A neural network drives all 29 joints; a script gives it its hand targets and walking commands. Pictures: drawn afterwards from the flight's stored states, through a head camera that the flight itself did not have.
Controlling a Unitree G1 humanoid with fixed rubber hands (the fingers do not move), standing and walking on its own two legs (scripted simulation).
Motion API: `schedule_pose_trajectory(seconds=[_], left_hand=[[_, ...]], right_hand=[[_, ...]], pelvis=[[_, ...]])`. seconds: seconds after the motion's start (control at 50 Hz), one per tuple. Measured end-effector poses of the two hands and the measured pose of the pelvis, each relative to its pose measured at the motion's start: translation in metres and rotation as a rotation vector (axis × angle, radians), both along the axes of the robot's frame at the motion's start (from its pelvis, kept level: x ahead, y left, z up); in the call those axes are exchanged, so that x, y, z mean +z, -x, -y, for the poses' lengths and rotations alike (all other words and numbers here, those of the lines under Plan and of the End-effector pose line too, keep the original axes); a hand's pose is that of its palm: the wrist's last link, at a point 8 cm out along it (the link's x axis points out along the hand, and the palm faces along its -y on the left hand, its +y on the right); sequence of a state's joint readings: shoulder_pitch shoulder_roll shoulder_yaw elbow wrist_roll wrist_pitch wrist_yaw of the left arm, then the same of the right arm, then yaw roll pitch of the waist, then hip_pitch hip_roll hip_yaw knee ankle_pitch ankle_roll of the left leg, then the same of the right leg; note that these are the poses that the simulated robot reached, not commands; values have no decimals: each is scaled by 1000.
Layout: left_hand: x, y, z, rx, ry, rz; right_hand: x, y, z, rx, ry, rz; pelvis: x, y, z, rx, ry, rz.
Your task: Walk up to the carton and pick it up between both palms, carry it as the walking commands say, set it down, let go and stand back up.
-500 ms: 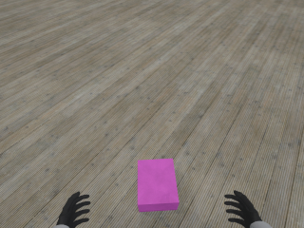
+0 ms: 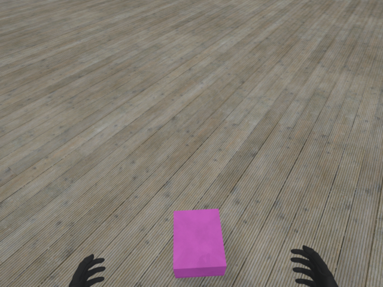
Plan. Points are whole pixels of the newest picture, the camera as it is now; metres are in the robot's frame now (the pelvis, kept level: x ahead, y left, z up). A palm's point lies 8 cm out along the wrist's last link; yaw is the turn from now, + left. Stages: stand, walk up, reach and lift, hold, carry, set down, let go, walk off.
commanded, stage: stand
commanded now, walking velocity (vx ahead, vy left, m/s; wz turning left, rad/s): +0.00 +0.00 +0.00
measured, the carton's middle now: (197, 242) +0.49 +0.00 -0.69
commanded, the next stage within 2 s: none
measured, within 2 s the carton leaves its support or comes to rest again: neither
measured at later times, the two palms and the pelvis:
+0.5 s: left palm out of the picture +0.15 +0.27 -0.08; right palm (320, 269) +0.18 -0.25 -0.06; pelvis +0.02 +0.00 +0.00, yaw +0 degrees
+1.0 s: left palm out of the picture +0.12 +0.27 -0.08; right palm out of the picture +0.13 -0.25 -0.07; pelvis -0.01 +0.00 +0.00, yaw +0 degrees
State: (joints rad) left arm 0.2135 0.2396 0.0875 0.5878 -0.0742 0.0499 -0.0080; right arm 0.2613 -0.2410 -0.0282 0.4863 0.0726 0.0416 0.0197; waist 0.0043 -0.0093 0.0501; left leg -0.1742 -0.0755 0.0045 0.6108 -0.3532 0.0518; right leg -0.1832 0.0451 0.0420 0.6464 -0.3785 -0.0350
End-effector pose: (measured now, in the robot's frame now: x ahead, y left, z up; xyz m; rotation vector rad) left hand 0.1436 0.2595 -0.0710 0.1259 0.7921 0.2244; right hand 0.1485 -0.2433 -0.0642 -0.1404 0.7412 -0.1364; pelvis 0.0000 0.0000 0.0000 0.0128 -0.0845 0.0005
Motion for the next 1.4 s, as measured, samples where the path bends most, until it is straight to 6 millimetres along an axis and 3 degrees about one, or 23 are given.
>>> schedule_pose_trajectory(seconds=[0.24, 0.44, 1.08, 1.4], left_hand=[[-13, -6, -8, 17, -19, -61], [-14, -4, -8, 26, -20, -66], [-13, 33, -10, 29, -14, -34], [-17, 48, -10, 33, -9, -57]], right_hand=[[-5, -23, 2, -10, 24, -10], [1, -36, 3, -10, 29, 35], [-6, 26, 8, -38, 40, 2], [-8, 39, 10, -46, 42, -20]], pelvis=[[0, -19, -2, -1, 3, -36], [0, -20, -1, -1, 2, -37], [1, 14, -3, -3, 5, 9], [3, 22, -2, -4, 7, 12]])
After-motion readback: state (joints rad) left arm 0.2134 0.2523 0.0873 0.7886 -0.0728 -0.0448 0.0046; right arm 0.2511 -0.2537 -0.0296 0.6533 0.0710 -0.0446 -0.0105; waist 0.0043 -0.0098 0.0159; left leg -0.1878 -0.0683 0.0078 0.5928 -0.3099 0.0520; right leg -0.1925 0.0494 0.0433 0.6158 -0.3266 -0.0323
